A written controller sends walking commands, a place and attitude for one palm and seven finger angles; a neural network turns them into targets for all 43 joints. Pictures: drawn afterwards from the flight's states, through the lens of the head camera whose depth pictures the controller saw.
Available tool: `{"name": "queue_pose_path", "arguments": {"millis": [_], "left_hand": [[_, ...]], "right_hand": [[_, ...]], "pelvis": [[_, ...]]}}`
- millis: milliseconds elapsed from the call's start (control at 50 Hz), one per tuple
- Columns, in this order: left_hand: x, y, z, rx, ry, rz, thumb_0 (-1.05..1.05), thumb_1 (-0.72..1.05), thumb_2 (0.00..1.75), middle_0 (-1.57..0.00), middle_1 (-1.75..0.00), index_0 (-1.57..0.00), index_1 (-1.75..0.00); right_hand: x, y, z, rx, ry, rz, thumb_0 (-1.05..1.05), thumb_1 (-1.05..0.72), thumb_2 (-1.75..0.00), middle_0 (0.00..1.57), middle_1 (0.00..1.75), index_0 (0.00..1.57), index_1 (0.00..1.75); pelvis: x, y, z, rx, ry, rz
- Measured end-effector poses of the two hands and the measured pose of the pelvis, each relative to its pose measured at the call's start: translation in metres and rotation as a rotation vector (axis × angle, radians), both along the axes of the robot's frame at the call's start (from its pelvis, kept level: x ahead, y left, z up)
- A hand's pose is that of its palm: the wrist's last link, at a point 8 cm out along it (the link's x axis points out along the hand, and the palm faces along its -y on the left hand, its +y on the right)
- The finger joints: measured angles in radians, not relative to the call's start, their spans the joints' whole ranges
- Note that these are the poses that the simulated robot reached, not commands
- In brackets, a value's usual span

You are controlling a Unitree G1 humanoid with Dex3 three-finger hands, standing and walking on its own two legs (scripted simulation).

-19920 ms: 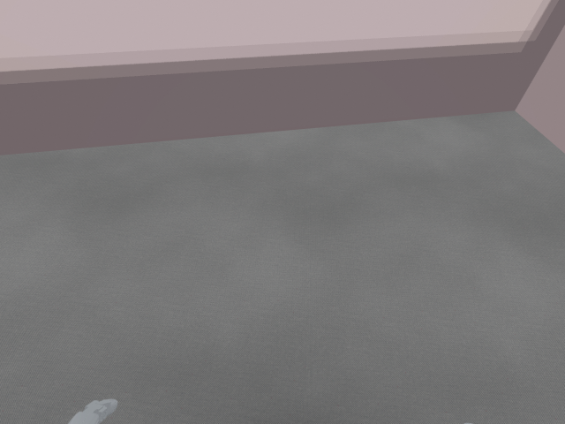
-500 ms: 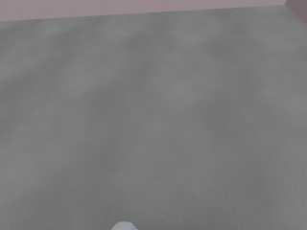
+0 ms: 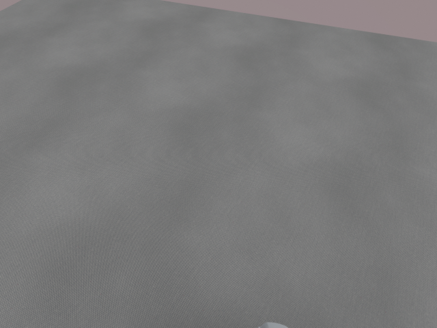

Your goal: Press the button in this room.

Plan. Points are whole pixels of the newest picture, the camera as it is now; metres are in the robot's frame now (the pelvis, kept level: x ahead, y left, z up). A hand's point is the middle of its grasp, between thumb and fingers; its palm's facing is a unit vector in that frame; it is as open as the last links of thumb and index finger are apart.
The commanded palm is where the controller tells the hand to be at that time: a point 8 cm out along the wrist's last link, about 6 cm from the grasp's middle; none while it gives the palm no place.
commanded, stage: turn or walk to find it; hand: left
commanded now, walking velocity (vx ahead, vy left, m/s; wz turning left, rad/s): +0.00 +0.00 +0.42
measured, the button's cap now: out of the picture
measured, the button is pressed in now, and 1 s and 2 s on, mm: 0 0 0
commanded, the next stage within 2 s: none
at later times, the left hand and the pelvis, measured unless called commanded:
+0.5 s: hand out of the picture -0.01 +0.15 -0.15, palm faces +0.26 -0.93 -0.26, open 7.4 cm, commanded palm none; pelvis -0.03 -0.05 +0.00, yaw +14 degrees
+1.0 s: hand out of the picture -0.08 +0.20 -0.16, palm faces +0.45 -0.86 -0.26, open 7.4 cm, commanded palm none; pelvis -0.07 -0.03 +0.00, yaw +25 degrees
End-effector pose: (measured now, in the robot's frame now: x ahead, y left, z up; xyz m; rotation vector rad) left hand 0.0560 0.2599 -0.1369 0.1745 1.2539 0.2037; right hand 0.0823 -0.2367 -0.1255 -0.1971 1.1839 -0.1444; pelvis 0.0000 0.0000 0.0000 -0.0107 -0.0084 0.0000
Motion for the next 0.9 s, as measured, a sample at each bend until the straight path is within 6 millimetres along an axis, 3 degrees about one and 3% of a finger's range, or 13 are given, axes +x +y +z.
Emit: {"name": "queue_pose_path", "arguments": {"millis": [120,200,320,440,560,660,720,800,900], "left_hand": [[0.02,-0.023,0.009,0.023,-0.076,-0.014,0.0,0.91,0.9,-0.2,-0.3,-0.19,-0.3],[0.02,-0.044,0.014,0.05,-0.132,-0.01,0.0,0.91,0.9,-0.2,-0.3,-0.19,-0.3],[-0.016,-0.064,0.026,0.056,-0.119,0.066,0.0,0.91,0.9,-0.2,-0.3,-0.2,-0.3],[-0.057,-0.071,0.022,0.041,-0.071,0.15,0.0,0.91,0.9,-0.2,-0.3,-0.2,-0.3],[-0.11,-0.062,0.007,0.015,-0.01,0.251,0.0,0.91,0.9,-0.2,-0.3,-0.2,-0.3],[-0.162,-0.042,-0.017,-0.013,0.052,0.342,0.0,0.91,0.9,-0.2,-0.3,-0.2,-0.3],[-0.185,-0.031,-0.023,-0.021,0.101,0.376,0.0,0.91,0.9,-0.2,-0.3,-0.2,-0.3],[-0.194,-0.023,-0.014,-0.025,0.1,0.406,0.0,0.91,0.9,-0.2,-0.3,-0.19,-0.3],[-0.186,-0.019,-0.002,-0.003,0.036,0.419,0.0,0.91,0.9,-0.2,-0.3,-0.19,-0.3]], "right_hand": [[-0.028,-0.018,-0.018,0.031,0.066,-0.015,0.0,-0.9,-0.9,0.2,0.3,0.2,0.3],[-0.044,-0.039,-0.037,0.054,0.115,-0.015,0.0,-0.9,-0.9,0.2,0.3,0.2,0.3],[-0.05,-0.061,-0.035,0.054,0.169,0.032,0.01,-0.91,-0.9,0.2,0.3,0.2,0.3],[-0.045,-0.066,-0.029,0.034,0.194,0.098,0.01,-0.91,-0.9,0.2,0.3,0.2,0.3],[-0.016,-0.047,-0.023,-0.001,0.169,0.204,0.01,-0.91,-0.9,0.2,0.3,0.19,0.3],[0.018,-0.012,-0.018,-0.032,0.057,0.302,0.01,-0.91,-0.9,0.2,0.3,0.2,0.3],[0.029,0.009,-0.008,-0.032,-0.003,0.343,0.01,-0.91,-0.9,0.2,0.3,0.2,0.3],[0.032,0.026,0.002,-0.03,-0.023,0.383,0.0,-0.91,-0.9,0.2,0.3,0.2,0.3],[0.028,0.033,0.001,-0.008,-0.012,0.412,0.0,-0.9,-0.9,0.2,0.3,0.2,0.3]], "pelvis": [[-0.008,-0.018,-0.005,0.016,0.006,0.044],[-0.014,-0.037,-0.012,0.024,0.001,0.082],[-0.02,-0.051,-0.004,0.05,-0.014,0.151],[-0.025,-0.055,-0.001,0.055,-0.012,0.218],[-0.035,-0.047,-0.004,0.047,-0.005,0.277],[-0.048,-0.027,-0.016,0.017,-0.006,0.329],[-0.055,-0.021,-0.015,0.022,-0.014,0.336],[-0.06,-0.016,-0.006,0.001,-0.013,0.369],[-0.065,-0.018,-0.001,0.002,-0.005,0.401]]}}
